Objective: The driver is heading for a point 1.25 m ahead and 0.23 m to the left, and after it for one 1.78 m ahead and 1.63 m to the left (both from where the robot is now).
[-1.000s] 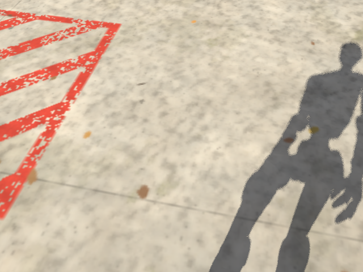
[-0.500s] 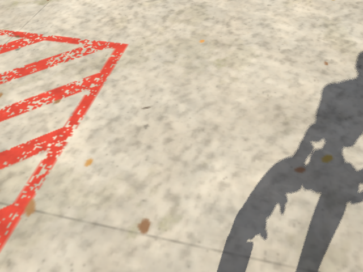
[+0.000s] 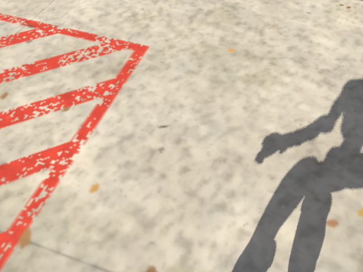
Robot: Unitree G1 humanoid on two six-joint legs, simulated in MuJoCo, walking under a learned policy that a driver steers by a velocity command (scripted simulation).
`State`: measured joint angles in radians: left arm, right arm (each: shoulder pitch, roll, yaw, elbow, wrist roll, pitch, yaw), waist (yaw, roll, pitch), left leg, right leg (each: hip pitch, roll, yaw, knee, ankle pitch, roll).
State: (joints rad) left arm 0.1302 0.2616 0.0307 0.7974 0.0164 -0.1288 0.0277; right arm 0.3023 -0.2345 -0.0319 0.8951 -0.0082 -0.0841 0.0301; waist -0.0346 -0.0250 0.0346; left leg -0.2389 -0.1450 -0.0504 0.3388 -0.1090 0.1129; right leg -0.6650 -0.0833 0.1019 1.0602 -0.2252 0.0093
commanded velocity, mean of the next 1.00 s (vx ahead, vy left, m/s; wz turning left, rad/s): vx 0.07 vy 0.00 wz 0.40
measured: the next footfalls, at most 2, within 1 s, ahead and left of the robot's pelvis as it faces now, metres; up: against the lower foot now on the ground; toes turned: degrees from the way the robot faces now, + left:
right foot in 0.22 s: +0.26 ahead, -0.12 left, +0.00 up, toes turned +14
left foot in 0.66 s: +0.11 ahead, +0.11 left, +0.00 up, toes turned +24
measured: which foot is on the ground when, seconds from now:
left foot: down 0.00-0.22, up 0.24-0.64, down 0.66-1.00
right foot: up 0.00-0.20, down 0.22-0.66, up 0.68-1.00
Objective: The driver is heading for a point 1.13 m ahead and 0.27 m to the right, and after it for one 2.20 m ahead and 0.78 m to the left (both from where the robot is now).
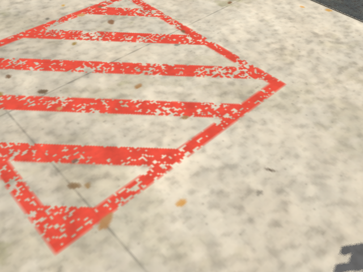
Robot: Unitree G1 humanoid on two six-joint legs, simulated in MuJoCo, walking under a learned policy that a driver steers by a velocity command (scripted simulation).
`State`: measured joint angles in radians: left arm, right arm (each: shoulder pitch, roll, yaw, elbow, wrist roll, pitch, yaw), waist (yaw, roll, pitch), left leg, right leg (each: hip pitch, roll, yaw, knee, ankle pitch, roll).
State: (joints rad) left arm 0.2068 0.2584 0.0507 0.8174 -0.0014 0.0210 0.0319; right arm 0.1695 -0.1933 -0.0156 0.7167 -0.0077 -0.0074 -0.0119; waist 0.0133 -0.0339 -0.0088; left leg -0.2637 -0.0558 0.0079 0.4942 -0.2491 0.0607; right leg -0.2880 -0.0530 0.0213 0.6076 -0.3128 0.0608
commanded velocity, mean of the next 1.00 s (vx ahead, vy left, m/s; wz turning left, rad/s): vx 0.29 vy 0.00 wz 0.02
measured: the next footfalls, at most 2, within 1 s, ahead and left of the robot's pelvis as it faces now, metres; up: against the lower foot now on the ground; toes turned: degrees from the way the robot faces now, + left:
right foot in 0.02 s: +0.03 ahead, -0.15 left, +0.00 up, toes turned -2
left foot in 0.86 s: +0.37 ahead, +0.10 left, +0.00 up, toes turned +1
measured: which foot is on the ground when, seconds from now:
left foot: down 0.00-0.44, up 0.46-0.84, down 0.86-1.00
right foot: up 0.00-0.00, down 0.02-0.88, up 0.90-1.00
